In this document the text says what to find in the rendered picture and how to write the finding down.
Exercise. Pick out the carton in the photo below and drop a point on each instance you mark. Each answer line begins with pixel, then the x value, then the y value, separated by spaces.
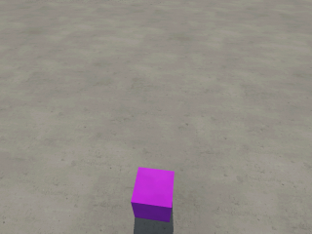
pixel 153 194

